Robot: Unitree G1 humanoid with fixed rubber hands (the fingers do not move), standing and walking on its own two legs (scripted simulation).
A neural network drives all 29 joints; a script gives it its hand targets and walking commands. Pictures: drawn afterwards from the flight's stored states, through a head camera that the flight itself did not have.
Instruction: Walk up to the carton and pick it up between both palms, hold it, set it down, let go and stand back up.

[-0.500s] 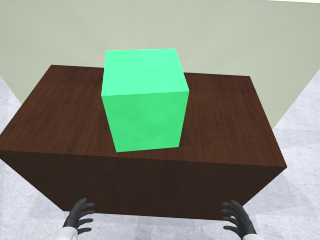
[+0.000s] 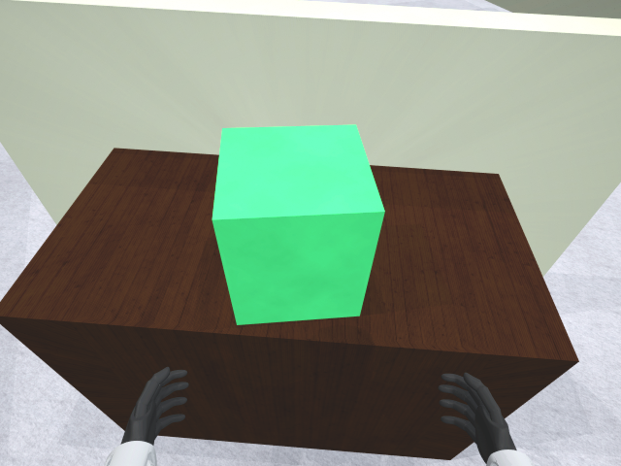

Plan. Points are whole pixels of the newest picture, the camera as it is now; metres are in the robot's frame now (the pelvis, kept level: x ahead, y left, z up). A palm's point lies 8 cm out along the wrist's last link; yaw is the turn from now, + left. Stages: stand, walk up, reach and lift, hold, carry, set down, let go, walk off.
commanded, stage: reach and lift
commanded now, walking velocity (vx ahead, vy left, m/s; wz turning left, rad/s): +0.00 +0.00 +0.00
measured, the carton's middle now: (294, 227) +0.46 +0.07 +0.03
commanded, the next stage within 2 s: none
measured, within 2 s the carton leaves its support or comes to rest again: neither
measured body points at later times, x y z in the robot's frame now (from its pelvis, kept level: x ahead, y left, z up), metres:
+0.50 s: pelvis +0.02 -0.02 +0.00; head +0.02 +0.00 +0.45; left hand +0.22 +0.23 -0.02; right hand +0.25 -0.20 -0.01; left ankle +0.02 +0.11 -0.75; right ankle -0.04 -0.12 -0.75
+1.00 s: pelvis +0.00 -0.01 +0.00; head +0.00 +0.01 +0.45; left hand +0.28 +0.24 +0.04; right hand +0.31 -0.18 +0.05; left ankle +0.02 +0.11 -0.75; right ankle -0.04 -0.12 -0.75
